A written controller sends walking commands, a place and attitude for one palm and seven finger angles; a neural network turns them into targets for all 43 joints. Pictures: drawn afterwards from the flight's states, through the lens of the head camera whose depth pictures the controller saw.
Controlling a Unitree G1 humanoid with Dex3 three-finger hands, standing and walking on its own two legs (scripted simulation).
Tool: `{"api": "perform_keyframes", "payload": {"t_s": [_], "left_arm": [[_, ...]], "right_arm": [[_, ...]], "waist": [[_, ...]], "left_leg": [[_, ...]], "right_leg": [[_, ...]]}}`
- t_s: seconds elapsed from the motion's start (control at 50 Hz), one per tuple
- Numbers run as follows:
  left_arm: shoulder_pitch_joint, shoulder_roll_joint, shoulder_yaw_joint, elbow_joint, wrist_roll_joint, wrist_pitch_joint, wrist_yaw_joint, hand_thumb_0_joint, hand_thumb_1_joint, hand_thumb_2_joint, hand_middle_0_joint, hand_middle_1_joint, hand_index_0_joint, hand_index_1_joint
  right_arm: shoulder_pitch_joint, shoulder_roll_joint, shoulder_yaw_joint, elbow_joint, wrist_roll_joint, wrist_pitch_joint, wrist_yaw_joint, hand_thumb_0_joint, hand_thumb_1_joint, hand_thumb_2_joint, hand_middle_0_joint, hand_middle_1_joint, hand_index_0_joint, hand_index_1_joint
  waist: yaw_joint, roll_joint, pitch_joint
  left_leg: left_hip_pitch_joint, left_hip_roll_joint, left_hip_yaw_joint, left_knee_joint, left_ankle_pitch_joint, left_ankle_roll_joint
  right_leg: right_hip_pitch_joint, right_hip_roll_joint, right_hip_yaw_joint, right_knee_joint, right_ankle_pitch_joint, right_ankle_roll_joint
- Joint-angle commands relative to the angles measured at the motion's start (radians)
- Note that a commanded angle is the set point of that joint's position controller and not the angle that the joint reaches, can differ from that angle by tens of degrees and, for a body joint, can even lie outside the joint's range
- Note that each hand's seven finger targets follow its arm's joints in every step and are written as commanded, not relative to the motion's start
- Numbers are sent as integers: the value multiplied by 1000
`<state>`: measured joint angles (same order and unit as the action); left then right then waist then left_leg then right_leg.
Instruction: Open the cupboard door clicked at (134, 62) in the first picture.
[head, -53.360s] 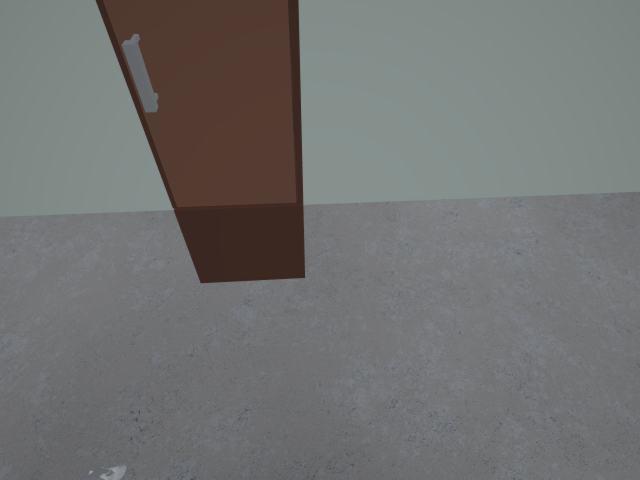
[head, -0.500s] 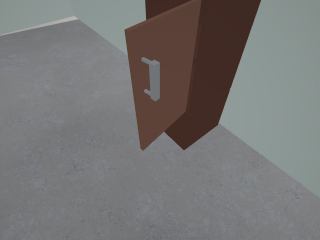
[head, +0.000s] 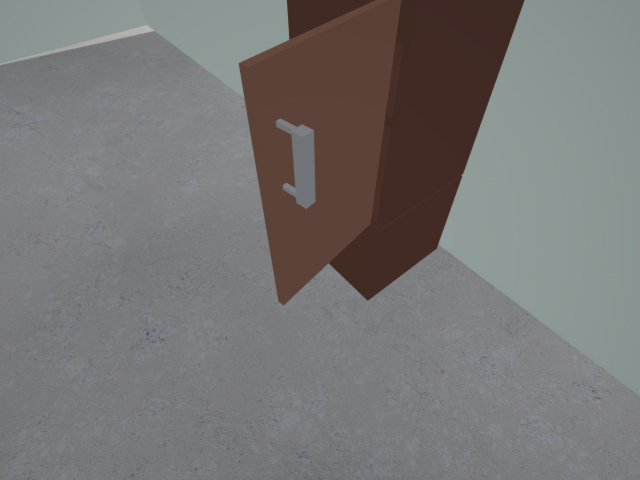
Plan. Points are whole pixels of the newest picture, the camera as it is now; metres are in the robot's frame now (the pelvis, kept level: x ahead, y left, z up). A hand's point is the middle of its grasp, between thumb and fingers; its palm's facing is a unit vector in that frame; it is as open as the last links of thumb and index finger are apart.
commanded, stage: look to check the result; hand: left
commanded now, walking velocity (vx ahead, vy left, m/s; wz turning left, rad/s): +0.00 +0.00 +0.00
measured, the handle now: (294, 164) +0.57 +0.08 +0.07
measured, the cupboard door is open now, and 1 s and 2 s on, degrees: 100 100 100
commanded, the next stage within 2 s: stand and wait in 0.16 s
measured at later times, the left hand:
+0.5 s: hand out of the picture +0.05 +0.21 -0.17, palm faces +0.01 -0.97 -0.26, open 7.4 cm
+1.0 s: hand out of the picture +0.05 +0.21 -0.17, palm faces +0.00 -0.97 -0.26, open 7.4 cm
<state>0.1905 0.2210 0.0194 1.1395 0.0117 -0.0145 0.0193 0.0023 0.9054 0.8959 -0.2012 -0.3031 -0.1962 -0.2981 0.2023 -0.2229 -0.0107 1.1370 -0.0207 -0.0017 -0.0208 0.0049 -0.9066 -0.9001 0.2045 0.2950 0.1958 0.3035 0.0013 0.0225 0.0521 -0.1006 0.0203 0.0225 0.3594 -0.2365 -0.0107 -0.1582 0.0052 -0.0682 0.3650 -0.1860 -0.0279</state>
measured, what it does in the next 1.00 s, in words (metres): stands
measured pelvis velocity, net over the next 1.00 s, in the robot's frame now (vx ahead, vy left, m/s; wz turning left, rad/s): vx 0.01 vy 0.00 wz -0.01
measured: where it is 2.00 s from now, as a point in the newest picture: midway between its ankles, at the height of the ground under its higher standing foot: outside the picture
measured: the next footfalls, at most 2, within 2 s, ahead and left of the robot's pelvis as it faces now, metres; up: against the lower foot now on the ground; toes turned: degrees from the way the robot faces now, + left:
none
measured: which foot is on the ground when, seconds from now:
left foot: down 0.00-1.00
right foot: down 0.00-1.00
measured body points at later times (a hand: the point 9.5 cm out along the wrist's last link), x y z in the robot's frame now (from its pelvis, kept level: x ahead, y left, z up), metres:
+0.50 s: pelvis +0.01 +0.00 +0.00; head +0.03 -0.01 +0.45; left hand +0.05 +0.26 -0.15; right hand +0.04 -0.26 -0.16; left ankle -0.03 +0.12 -0.75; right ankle +0.01 -0.10 -0.75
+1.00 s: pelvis +0.01 +0.00 +0.00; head +0.03 +0.00 +0.45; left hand +0.05 +0.26 -0.15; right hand +0.04 -0.25 -0.15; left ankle -0.03 +0.12 -0.75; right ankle +0.01 -0.10 -0.75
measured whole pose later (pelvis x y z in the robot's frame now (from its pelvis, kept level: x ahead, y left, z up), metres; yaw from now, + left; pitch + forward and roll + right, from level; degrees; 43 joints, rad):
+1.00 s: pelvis +0.01 +0.00 +0.00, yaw +0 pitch -1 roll +0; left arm 0.17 0.23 0.01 1.14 0.01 -0.02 0.02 0.00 0.90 0.90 -0.20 -0.30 -0.20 -0.30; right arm 0.19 -0.23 -0.01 1.14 -0.02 0.00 -0.02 0.00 -0.91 -0.90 0.21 0.30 0.20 0.30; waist 0.00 0.01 0.05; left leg -0.07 0.02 0.03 0.32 -0.24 -0.01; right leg -0.13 0.01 -0.06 0.33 -0.18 -0.02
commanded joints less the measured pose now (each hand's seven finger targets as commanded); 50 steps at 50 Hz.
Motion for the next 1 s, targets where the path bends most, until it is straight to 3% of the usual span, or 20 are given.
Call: {"api": "perform_keyframes", "payload": {"t_s": [0.0, 0.56, 0.62, 0.98], "left_arm": [[8, 154, 26, -37, -4, -19, 9, 0, 900, 900, -200, -300, -200, -300], [-4, 166, 24, -39, -4, -21, 8, 0, 900, 900, -200, -300, -200, -300], [-2, 167, 26, -38, -4, -23, 9, 0, 900, 900, -200, -300, -200, -300], [-2, 168, 21, -36, -4, -22, 7, 0, 900, 900, -200, -300, -200, -300]], "right_arm": [[29, -134, -17, -30, 1, -10, -10, 0, -900, -900, 200, 300, 200, 300], [15, -148, -18, -28, 2, -14, -11, 0, -900, -900, 200, 300, 200, 300], [15, -153, -19, -31, 4, -14, -14, 0, -900, -900, 200, 300, 200, 300], [11, -152, -18, -27, 2, -16, -13, 0, -900, -900, 200, 300, 200, 300]], "waist": [[-7, -18, -35], [-5, -10, -51], [-4, -31, -49], [-5, -9, -45]], "left_leg": [[-34, 91, -64, -64, 161, 30], [-7, 97, -62, -77, 187, 30], [-2, 99, -62, -77, 196, 30], [0, 99, -64, -84, 199, 29]], "right_leg": [[42, -126, 112, -60, 181, -22], [66, -130, 109, -72, 206, -22], [64, -125, 105, -70, 223, -23], [65, -128, 111, -72, 217, -20]]}}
